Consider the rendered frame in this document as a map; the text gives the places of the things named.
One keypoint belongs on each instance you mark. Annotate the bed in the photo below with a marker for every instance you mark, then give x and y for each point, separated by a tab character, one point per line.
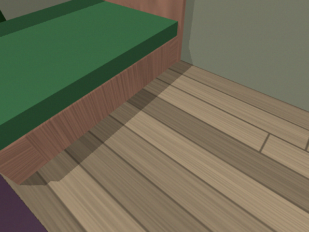
65	68

